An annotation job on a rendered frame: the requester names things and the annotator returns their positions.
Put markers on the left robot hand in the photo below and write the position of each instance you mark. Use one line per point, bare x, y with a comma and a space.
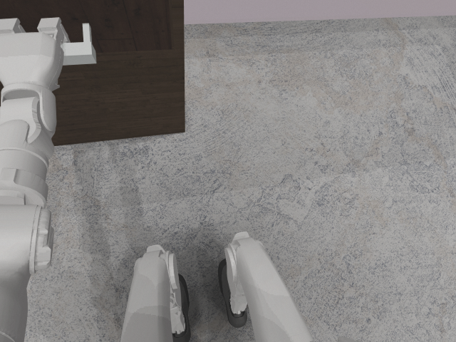
35, 57

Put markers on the robot right thigh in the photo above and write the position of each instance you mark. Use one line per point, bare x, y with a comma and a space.
274, 313

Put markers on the drawer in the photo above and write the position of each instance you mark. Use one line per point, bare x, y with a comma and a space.
116, 25

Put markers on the left robot forearm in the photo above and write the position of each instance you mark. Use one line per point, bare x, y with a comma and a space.
27, 124

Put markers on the left robot upper arm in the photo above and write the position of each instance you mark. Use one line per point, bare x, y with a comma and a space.
26, 245

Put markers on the handle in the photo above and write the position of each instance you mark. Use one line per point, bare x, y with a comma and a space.
80, 52

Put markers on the left robot foot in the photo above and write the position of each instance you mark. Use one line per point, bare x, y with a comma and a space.
183, 336

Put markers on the cabinet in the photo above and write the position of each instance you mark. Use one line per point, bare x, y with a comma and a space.
127, 94

